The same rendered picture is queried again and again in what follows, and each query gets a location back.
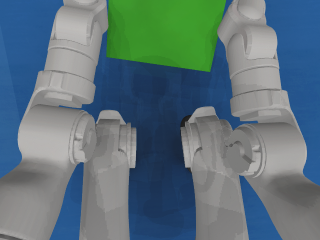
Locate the right robot forearm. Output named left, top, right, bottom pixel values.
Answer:
left=217, top=0, right=307, bottom=151

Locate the right robot foot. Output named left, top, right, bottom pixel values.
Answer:
left=180, top=115, right=192, bottom=173

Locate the left robot forearm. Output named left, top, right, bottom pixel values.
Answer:
left=17, top=0, right=109, bottom=151

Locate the left robot upper arm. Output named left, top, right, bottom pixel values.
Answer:
left=0, top=104, right=97, bottom=240

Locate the carton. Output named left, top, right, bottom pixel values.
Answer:
left=106, top=0, right=226, bottom=72

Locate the robot left thigh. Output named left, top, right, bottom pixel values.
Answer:
left=79, top=119, right=137, bottom=240

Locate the right robot upper arm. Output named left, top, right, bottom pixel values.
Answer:
left=226, top=122, right=320, bottom=240

